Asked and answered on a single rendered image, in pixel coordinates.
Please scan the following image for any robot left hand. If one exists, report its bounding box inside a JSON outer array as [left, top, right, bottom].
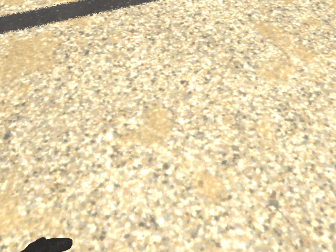
[[21, 237, 72, 252]]

